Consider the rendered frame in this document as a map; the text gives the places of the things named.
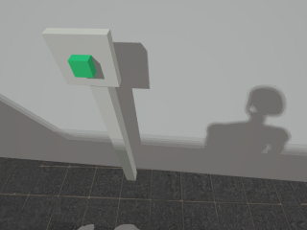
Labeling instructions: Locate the panel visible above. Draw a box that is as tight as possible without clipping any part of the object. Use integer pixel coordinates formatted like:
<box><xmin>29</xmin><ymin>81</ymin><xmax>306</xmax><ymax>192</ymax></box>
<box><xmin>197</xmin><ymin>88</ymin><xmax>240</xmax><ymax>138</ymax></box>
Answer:
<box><xmin>42</xmin><ymin>28</ymin><xmax>137</xmax><ymax>181</ymax></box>

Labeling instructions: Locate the button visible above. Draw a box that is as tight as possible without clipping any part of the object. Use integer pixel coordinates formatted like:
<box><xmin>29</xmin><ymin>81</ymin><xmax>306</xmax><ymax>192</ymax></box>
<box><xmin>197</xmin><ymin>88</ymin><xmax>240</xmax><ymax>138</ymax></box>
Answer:
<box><xmin>67</xmin><ymin>55</ymin><xmax>97</xmax><ymax>78</ymax></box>

